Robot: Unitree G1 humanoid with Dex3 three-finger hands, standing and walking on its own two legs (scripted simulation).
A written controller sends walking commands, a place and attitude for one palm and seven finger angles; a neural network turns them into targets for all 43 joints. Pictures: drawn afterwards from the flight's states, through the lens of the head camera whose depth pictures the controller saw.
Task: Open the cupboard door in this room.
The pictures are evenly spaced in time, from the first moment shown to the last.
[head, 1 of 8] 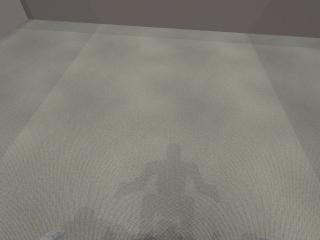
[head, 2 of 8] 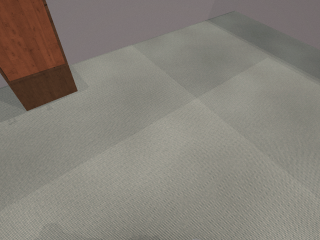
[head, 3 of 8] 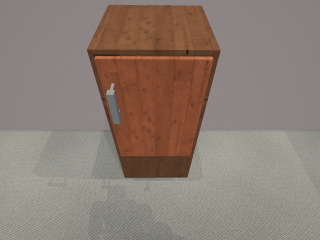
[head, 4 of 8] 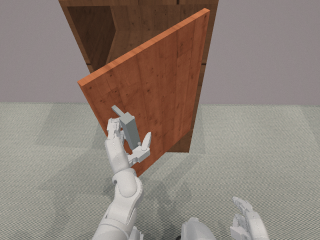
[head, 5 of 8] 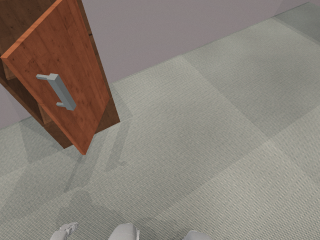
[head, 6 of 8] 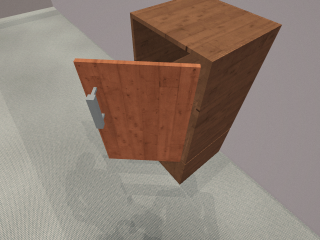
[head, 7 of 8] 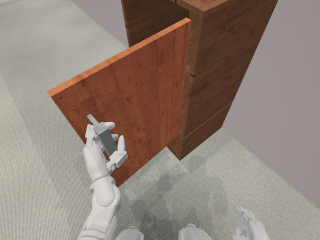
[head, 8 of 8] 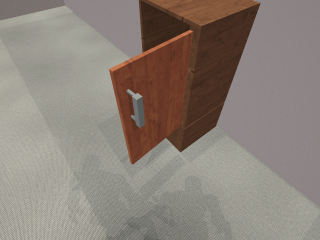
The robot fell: no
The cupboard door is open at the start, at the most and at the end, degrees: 0 96 96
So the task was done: yes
